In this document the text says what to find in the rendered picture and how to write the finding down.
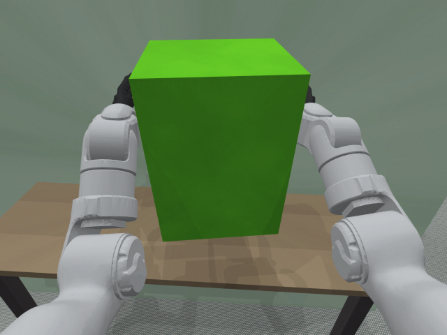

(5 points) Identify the carton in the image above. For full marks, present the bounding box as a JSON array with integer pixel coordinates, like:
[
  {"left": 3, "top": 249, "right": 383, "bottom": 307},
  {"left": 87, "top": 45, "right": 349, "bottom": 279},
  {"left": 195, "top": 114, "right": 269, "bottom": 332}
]
[{"left": 129, "top": 38, "right": 311, "bottom": 241}]

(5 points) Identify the right robot upper arm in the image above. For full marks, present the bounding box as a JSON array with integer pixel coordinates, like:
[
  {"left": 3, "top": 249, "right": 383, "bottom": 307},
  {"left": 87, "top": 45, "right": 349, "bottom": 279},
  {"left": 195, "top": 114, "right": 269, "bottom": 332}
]
[{"left": 331, "top": 210, "right": 447, "bottom": 335}]

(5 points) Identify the robot left forearm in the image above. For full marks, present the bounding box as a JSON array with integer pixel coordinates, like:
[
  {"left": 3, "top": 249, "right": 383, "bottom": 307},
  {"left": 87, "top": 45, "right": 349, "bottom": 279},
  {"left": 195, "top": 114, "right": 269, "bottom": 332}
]
[{"left": 57, "top": 103, "right": 140, "bottom": 288}]

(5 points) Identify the table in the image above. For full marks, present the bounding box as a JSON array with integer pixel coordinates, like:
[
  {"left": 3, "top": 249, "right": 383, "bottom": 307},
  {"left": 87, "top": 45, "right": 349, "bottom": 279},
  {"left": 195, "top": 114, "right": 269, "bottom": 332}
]
[{"left": 0, "top": 182, "right": 374, "bottom": 335}]

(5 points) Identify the robot right forearm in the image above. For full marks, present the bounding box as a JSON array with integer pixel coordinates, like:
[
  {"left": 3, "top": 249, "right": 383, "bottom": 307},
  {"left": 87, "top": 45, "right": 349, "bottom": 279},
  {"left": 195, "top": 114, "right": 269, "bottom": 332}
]
[{"left": 297, "top": 103, "right": 425, "bottom": 266}]

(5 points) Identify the left robot hand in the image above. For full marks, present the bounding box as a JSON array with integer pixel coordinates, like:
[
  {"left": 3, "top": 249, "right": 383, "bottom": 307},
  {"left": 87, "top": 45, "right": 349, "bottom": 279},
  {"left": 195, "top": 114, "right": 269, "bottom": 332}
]
[{"left": 112, "top": 73, "right": 134, "bottom": 108}]

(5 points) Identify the right robot hand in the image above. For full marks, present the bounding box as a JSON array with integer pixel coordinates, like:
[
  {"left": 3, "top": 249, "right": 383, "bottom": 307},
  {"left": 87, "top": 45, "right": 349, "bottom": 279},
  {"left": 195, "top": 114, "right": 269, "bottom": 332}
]
[{"left": 305, "top": 86, "right": 315, "bottom": 103}]

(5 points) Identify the left robot upper arm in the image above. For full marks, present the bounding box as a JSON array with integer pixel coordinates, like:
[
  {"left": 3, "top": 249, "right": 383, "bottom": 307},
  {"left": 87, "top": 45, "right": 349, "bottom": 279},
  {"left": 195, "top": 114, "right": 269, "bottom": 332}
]
[{"left": 0, "top": 233, "right": 147, "bottom": 335}]

